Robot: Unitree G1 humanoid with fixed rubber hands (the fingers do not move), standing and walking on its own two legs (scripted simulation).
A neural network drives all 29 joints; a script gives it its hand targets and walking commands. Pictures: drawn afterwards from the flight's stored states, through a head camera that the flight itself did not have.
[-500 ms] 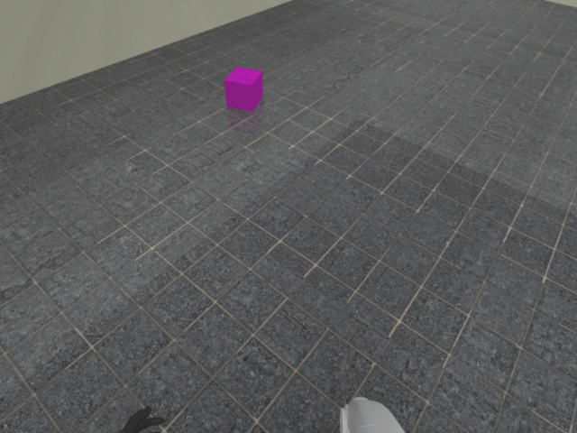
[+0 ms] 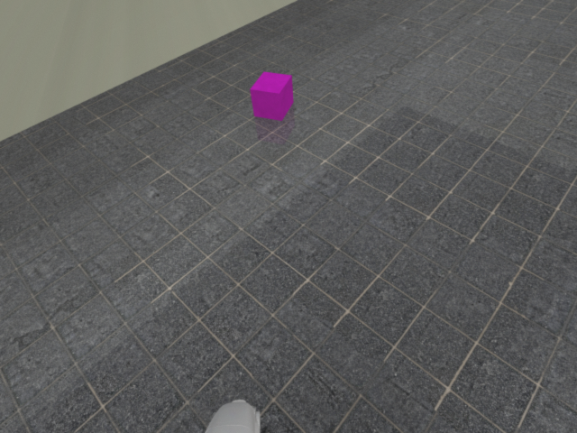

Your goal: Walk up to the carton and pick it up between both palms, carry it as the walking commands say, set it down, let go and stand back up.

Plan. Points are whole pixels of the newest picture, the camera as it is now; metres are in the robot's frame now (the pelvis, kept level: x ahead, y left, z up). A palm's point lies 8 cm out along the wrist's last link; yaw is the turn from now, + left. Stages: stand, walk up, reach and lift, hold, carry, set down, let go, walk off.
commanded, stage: walk up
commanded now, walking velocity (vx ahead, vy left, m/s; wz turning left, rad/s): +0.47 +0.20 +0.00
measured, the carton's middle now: (272, 96) +1.98 +0.25 -0.69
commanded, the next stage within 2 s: none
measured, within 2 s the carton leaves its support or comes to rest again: neither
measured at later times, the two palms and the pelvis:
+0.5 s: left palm (130, 290) +0.37 +0.36 -0.12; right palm (412, 410) +0.18 -0.14 -0.11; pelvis +0.25 +0.11 +0.00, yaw +2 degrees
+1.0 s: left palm (171, 224) +0.53 +0.31 -0.12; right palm (408, 240) +0.51 -0.20 -0.15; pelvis +0.52 +0.05 +0.00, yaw +0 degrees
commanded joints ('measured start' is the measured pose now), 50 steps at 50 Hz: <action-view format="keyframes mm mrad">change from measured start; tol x32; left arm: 1 8 128 26 -35 5 -15 -6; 35 -496 16 -4 -211 4 37 -56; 41 223 316 74 -17 37 -10 12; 50 -58 89 15 -41 2 -23 -10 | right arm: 1 -82 32 24 -60 5 14 37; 8 -128 -14 9 -82 5 -12 37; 12 365 -271 -83 63 -3 -57 -28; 50 152 40 0 16 -16 16 -5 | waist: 1 -24 -199 107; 8 -32 -146 31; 12 -153 398 -211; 34 -147 114 132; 42 68 -161 -359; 50 -54 -168 73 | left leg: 1 35 20 28 -262 142 -20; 10 518 -46 85 -519 -82 63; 13 738 352 -609 -803 -103 139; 29 425 152 -64 -938 -36 118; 39 505 79 105 -427 547 91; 42 -92 -80 -98 291 -392 31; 50 -13 16 -11 56 48 3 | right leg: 1 -117 -166 64 -264 6 -89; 8 -17 -207 21 -138 7 -78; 13 -507 44 111 891 -355 -33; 36 -480 35 3 212 48 -5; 39 -37 72 -24 77 78 -76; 41 577 -399 653 57 379 -187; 50 -91 -167 176 -199 207 -97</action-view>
